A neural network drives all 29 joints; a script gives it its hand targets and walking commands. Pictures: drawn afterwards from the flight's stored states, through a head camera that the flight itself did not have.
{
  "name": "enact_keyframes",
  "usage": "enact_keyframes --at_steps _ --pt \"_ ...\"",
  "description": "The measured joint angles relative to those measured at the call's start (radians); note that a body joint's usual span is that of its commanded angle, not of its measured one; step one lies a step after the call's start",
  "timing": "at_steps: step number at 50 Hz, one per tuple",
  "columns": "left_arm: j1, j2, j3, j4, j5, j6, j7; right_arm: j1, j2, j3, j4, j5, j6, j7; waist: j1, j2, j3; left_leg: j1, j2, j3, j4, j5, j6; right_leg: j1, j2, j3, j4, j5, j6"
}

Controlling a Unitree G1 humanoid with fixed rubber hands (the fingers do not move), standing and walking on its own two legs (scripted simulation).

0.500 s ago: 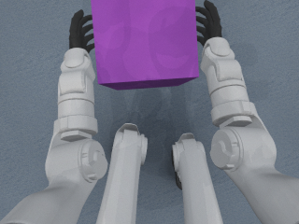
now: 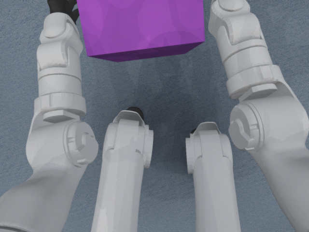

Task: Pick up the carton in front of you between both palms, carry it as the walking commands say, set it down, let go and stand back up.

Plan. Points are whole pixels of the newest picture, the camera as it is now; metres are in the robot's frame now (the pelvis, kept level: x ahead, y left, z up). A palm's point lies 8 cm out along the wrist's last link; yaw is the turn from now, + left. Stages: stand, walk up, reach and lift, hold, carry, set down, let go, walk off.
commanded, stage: set down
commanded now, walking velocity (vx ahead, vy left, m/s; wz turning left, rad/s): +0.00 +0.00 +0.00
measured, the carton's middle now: (143, 9) +0.53 +0.13 -0.25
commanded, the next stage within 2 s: none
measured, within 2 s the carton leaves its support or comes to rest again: rests again in 0.44 s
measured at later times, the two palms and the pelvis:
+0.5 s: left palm (74, 23) +0.48 +0.26 -0.20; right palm out of the picture +0.56 -0.03 -0.19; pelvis +0.00 -0.01 -0.01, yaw +0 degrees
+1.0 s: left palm (74, 22) +0.48 +0.26 -0.20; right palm out of the picture +0.56 -0.04 -0.20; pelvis -0.01 -0.01 -0.02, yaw +1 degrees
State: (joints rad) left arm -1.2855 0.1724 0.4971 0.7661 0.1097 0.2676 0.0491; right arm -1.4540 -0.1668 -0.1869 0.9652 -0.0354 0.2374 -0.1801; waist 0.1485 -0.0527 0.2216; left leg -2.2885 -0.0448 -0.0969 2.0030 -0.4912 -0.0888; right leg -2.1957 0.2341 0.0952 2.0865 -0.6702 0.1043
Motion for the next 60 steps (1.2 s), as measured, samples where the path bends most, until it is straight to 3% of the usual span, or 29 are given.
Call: enact_keyframes --at_steps 11,24,47,54,60 --pt "0.001 0.007 0.030 0.050 0.011 -0.026 -0.039 -0.014 -0.007 0.023 0.050 -0.004 -0.016 0.000 0.006 -0.013 -0.007 -0.018 0.023 0.010 0.027 -0.015 -0.004 -0.036 -0.007 -0.012 0.035 -0.001 -0.022" --pt "-0.033 0.036 -0.006 0.111 0.017 -0.039 -0.055 -0.062 -0.038 0.039 0.124 0.011 -0.039 0.015 0.008 -0.028 0.071 0.006 0.044 0.017 0.053 -0.014 0.004 -0.019 -0.015 -0.025 0.059 0.009 -0.032" --pt "-0.102 0.067 0.051 0.206 0.065 -0.078 -0.134 -0.117 -0.068 -0.009 0.184 -0.048 -0.067 0.118 0.010 -0.019 0.133 0.022 0.054 0.026 0.081 -0.004 0.005 -0.016 -0.047 -0.043 0.099 0.020 -0.056" --pt "-0.138 0.087 0.068 0.287 0.047 -0.143 -0.119 -0.130 -0.086 0.044 0.183 -0.023 -0.092 0.120 0.006 -0.006 0.175 0.036 0.056 0.031 0.092 -0.005 0.003 -0.002 -0.057 -0.044 0.112 0.016 -0.055" --pt "-0.148 0.162 -0.017 0.402 -0.094 -0.236 -0.027 -0.119 -0.168 0.172 0.178 0.117 -0.117 0.078 0.002 0.018 0.226 0.038 0.067 0.048 0.102 -0.003 0.026 0.011 -0.079 -0.043 0.119 0.011 -0.049"
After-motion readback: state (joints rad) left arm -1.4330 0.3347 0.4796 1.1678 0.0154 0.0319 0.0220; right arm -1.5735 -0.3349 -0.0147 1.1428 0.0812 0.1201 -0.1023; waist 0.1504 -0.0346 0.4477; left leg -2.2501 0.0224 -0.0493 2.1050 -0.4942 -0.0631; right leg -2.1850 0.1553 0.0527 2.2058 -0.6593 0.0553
